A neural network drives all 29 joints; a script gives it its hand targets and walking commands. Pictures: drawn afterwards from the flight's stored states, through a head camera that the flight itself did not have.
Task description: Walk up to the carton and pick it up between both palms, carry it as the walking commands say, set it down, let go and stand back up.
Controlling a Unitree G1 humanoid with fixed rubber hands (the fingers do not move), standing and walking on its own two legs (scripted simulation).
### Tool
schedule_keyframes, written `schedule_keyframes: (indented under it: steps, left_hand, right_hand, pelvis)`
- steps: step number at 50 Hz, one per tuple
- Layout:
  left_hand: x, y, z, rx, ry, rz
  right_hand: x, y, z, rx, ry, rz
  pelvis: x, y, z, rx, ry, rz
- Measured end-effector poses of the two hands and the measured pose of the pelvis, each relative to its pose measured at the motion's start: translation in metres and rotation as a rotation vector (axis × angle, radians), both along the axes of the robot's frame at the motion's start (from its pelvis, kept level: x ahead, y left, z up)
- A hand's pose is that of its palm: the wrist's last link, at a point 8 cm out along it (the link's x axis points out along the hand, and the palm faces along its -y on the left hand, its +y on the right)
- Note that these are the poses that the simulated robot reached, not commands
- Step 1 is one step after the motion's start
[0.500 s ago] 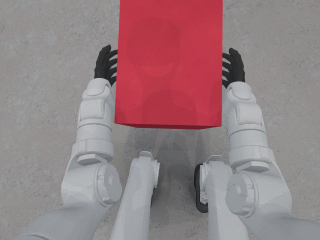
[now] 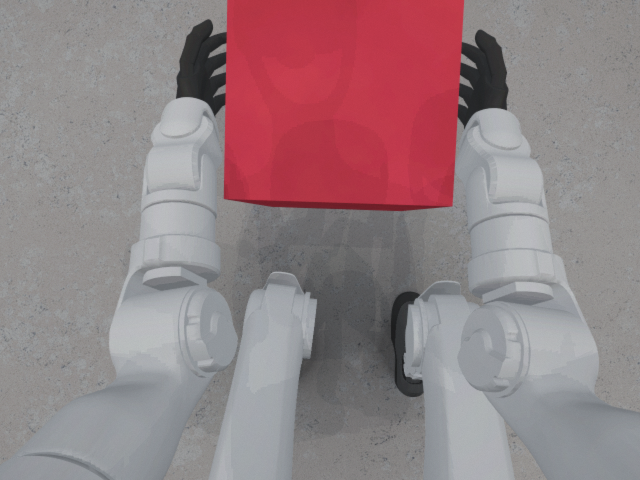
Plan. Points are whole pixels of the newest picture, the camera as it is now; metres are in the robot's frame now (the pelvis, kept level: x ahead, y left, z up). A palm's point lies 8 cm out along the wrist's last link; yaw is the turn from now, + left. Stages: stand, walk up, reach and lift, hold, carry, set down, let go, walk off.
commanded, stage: set down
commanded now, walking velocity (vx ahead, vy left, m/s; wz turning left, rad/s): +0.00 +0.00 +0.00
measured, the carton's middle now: (340, 95) +0.55 +0.05 -0.19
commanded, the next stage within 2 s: none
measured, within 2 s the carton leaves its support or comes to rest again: rests again in 1.10 s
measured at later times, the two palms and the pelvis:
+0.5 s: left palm (221, 106) +0.52 +0.21 -0.19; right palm (454, 119) +0.53 -0.10 -0.20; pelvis +0.00 +0.00 -0.06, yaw +0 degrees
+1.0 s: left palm (227, 108) +0.53 +0.21 -0.22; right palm (446, 120) +0.54 -0.10 -0.23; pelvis +0.00 +0.01 -0.08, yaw +0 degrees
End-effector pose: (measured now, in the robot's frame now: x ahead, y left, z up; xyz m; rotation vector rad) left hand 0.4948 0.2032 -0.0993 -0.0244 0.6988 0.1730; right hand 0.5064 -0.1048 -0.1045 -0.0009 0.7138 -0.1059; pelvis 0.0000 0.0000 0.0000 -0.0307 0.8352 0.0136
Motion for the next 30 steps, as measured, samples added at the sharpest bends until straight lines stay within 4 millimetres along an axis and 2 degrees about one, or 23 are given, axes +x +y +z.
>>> schedule_keyframes:
  steps: [30]
  left_hand:
    - [0.030,0.003,-0.105,0.024,0.018,-0.030]
  right_hand:
    - [0.025,0.003,-0.110,0.000,0.016,-0.001]
  pelvis:
    - [-0.004,0.001,-0.066,0.001,-0.034,-0.001]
